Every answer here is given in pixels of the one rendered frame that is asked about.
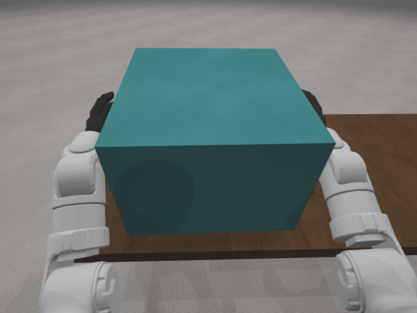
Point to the left robot forearm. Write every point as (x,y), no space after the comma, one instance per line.
(78,203)

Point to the robot right upper arm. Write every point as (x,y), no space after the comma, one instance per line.
(375,280)

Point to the carton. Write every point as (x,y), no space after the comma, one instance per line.
(211,140)

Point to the table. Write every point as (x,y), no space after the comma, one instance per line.
(388,145)

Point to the robot left upper arm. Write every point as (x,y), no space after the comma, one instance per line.
(86,288)

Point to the robot right hand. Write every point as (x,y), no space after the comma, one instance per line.
(315,105)

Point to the right robot forearm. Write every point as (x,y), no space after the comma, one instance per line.
(356,218)

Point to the robot left hand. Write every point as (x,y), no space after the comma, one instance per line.
(99,112)

